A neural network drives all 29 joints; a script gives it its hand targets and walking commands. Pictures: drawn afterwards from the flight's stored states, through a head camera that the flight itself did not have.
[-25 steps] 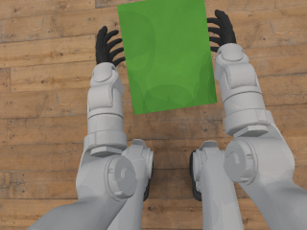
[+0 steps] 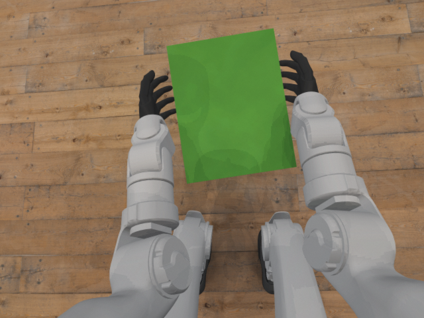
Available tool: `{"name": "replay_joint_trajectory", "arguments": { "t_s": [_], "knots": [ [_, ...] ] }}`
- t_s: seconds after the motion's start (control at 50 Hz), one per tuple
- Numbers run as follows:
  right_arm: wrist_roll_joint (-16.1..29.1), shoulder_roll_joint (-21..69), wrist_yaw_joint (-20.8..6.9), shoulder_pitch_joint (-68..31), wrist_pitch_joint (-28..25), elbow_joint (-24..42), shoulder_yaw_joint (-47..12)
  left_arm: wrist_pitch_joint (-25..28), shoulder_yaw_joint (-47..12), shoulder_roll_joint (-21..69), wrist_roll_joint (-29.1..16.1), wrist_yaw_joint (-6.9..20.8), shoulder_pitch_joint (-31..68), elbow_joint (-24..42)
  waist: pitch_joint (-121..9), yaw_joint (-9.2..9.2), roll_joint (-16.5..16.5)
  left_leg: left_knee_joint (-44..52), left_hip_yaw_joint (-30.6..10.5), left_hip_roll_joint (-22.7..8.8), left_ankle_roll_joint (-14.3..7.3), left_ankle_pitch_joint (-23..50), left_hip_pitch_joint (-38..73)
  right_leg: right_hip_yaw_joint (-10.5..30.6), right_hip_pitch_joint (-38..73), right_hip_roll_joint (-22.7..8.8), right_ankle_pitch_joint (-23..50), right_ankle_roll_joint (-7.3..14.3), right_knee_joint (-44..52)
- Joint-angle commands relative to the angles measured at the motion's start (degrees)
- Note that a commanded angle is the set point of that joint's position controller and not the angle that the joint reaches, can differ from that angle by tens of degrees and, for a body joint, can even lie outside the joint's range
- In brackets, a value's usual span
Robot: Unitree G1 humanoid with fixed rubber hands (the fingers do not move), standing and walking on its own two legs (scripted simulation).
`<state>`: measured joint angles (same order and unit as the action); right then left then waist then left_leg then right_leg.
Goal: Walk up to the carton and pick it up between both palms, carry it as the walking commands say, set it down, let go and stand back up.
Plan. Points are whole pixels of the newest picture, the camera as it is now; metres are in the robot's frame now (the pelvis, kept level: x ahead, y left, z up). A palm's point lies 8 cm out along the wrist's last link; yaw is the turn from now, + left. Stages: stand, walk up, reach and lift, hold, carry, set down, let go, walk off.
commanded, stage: reach and lift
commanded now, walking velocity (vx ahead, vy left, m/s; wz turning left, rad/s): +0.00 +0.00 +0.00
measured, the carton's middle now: (228, 117) +0.49 +0.02 -0.14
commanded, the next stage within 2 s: none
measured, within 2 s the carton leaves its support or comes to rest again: neither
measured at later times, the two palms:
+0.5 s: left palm (135, 113) +0.44 +0.15 +0.02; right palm (319, 88) +0.48 -0.11 +0.01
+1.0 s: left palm (109, 111) +0.41 +0.15 +0.09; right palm (340, 79) +0.45 -0.11 +0.08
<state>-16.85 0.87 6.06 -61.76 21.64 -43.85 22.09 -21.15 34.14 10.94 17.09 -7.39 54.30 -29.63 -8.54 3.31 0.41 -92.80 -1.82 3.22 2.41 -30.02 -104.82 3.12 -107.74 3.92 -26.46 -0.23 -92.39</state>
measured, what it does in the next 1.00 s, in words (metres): rises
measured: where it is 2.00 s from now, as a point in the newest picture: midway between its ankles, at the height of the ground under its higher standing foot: (233, 272)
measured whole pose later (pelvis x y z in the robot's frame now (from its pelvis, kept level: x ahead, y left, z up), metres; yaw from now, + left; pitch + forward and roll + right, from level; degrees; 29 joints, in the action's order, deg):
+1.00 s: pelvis +0.03 +0.00 +0.13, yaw -1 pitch +31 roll +1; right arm -19.3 8.4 5.3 -42.3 19.4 -37.5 22.2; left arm -19.0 31.1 15.5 18.5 -5.7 35.4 -25.8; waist -10.2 3.8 0.5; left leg -65.6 -3.0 2.3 1.9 -24.4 -71.8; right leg 3.6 -74.5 3.6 -21.7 0.5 -65.7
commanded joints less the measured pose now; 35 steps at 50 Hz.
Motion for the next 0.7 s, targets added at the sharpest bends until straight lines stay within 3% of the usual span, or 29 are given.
{"name": "replay_joint_trajectory", "arguments": {
  "t_s": [0.0,0.68],
  "knots": [
    [9.42,59.97,-16.41,-31.40,-2.28,-2.26,-24.98,0.07,-33.71,53.00,-9.42,16.94,38.35,-6.84,-56.65,0.98,4.02,10.48,4.90,7.50,-0.84,14.66,26.11,-4.18,39.59,7.11,13.22,-0.47,9.83],
    [6.92,64.90,-16.65,-16.46,-3.47,-0.58,-27.02,1.60,-35.99,55.75,-7.93,17.91,22.91,-5.94,-47.87,1.47,3.78,26.73,2.67,6.82,-1.54,17.61,42.01,-1.57,56.23,6.53,16.17,-0.51,26.66]
  ]
}}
